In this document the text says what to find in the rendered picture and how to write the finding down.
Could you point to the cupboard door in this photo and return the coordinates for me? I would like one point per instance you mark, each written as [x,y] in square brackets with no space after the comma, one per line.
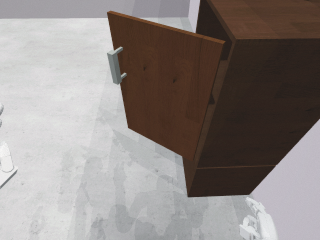
[170,78]

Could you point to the left robot hand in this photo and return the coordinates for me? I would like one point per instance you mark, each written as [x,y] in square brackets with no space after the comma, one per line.
[7,169]

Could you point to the right robot hand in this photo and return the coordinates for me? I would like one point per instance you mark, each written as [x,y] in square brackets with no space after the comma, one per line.
[258,228]

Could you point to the handle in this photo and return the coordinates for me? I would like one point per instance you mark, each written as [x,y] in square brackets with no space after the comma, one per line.
[114,66]

